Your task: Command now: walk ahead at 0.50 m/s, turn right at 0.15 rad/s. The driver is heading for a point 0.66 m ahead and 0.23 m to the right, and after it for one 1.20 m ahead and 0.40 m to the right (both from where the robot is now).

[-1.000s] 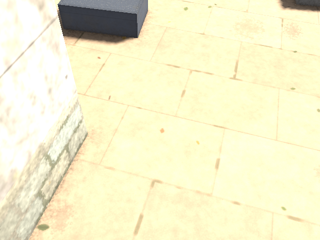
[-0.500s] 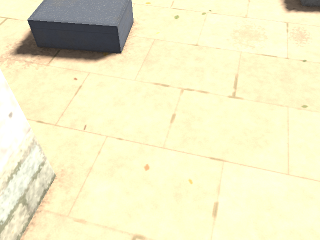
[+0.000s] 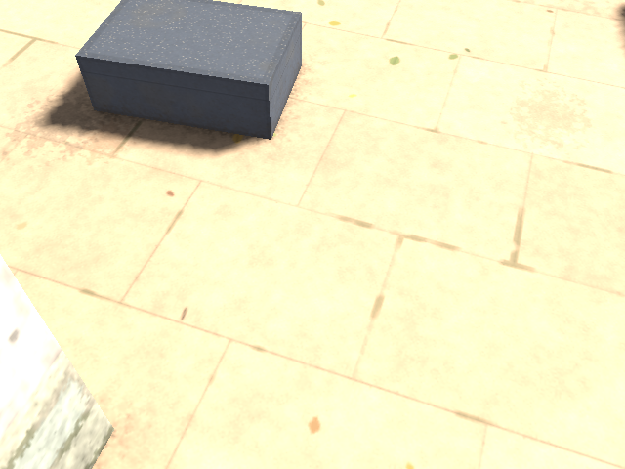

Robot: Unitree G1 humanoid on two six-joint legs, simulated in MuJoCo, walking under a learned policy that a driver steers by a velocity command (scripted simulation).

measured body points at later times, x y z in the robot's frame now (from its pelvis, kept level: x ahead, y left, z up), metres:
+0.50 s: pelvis +0.27 -0.09 -0.01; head +0.32 -0.11 +0.44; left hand +0.48 +0.12 -0.13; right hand +0.28 -0.37 -0.14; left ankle +0.16 +0.08 -0.63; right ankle +0.32 -0.18 -0.74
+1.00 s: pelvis +0.54 -0.14 +0.00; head +0.58 -0.15 +0.44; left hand +0.74 +0.07 -0.13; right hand +0.58 -0.45 -0.10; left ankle +0.66 -0.08 -0.74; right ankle +0.38 -0.20 -0.64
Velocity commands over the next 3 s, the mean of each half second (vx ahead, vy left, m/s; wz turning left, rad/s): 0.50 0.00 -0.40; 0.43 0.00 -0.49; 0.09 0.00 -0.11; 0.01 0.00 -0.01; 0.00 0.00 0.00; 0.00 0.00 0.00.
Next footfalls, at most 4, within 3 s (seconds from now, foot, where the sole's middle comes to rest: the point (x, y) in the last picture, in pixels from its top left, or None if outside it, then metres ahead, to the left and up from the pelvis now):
0.40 right None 0.36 -0.19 -0.77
0.88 left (375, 372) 0.70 -0.10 -0.77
1.24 right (480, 425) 0.58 -0.33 -0.77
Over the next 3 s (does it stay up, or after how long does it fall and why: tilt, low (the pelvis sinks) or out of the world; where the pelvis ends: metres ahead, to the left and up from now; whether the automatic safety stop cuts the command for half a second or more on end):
stays up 0.60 -0.20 0.00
